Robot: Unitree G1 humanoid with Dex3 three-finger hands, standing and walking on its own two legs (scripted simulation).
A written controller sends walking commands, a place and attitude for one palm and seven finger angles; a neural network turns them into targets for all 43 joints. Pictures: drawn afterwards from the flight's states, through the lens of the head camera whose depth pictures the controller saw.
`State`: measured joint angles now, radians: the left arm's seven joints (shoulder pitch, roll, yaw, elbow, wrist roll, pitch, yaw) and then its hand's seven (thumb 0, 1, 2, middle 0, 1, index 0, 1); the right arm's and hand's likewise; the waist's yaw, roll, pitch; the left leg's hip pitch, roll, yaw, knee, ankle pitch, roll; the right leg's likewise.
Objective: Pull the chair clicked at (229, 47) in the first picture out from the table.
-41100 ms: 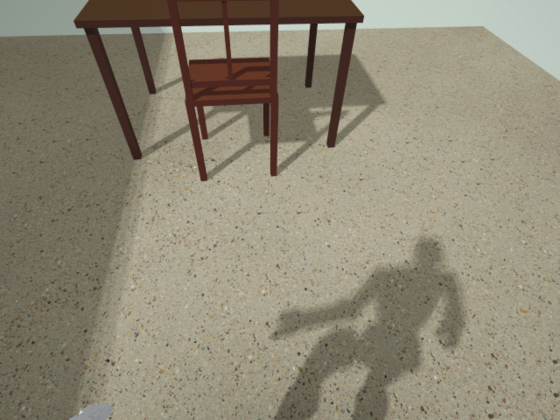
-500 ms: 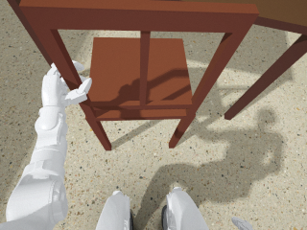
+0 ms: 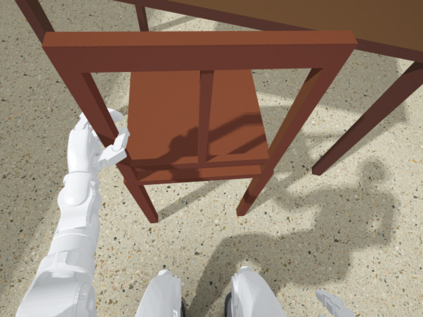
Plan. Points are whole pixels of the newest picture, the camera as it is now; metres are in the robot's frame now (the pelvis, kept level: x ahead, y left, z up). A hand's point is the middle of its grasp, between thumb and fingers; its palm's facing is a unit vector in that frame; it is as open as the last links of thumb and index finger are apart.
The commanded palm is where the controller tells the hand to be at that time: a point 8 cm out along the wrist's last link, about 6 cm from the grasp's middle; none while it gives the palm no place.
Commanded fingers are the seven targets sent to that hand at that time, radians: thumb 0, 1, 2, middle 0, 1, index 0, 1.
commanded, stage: hook a spindle and tug to test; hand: left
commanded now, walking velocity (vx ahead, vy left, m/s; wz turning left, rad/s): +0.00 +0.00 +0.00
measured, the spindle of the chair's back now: (203, 124) +0.46 +0.01 +0.04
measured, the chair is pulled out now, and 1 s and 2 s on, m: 0.13 0.21 0.33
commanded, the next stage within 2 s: step backward, pulling the chair out in 0.18 s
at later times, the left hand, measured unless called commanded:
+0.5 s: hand (117, 158) +0.39 +0.16 +0.03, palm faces +0.12 -0.98 -0.13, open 6.1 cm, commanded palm +0.38 +0.21 +0.03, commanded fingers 0.00 0.90 0.90 -0.50 -1.45 -0.50 -1.45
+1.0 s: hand (130, 193) +0.33 +0.13 +0.03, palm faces +0.10 -0.98 -0.16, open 6.0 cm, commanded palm +0.32 +0.19 +0.04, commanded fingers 0.00 0.90 0.90 -0.50 -1.45 -0.50 -1.45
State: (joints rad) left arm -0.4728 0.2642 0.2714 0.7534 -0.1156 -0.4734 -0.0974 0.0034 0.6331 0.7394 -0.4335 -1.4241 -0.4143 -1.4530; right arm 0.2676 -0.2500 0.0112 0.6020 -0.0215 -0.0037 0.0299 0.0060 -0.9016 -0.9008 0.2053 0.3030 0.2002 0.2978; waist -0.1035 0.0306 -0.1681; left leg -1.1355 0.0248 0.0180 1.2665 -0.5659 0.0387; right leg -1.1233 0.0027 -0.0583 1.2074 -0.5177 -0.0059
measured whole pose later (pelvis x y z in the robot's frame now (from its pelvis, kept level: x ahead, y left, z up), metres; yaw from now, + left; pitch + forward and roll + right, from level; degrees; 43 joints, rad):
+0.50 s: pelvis +0.01 +0.01 +0.07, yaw +1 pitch +14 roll -1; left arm -0.41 0.22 0.15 0.83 -0.07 -0.18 0.09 0.09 0.60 0.73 -0.34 -1.17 -0.45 -1.45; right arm 0.30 -0.22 0.03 0.58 0.06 0.10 -0.08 0.01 -0.90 -0.90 0.21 0.30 0.20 0.30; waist -0.10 0.02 -0.06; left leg -0.69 0.00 0.04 0.86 -0.41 0.05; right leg -0.69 -0.01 -0.03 0.82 -0.37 0.01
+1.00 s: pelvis -0.04 -0.01 +0.10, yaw -1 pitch +5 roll +0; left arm -0.46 0.19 0.10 1.03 -0.09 -0.24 0.11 0.10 0.60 0.68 -0.30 -1.17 -0.50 -1.45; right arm 0.23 -0.22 0.00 0.71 0.07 0.05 -0.11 0.01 -0.90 -0.90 0.21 0.30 0.20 0.30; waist -0.07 0.02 0.10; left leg -0.48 0.02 0.07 0.62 -0.23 0.02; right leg -0.49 0.02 -0.01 0.58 -0.19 -0.01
